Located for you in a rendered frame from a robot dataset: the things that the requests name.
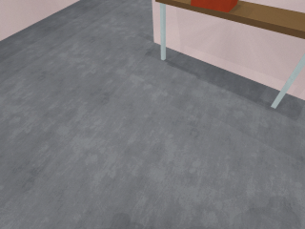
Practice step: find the carton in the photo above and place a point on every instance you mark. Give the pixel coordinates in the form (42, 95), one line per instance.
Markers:
(220, 5)

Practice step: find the table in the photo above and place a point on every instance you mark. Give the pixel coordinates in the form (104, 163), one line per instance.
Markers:
(269, 18)

